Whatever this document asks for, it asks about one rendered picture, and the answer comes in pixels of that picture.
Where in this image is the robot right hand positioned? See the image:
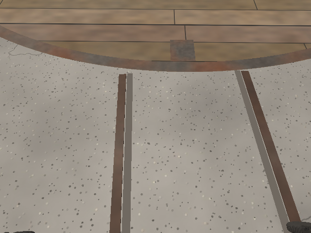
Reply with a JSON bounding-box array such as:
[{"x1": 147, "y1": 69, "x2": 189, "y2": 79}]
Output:
[{"x1": 286, "y1": 221, "x2": 311, "y2": 233}]

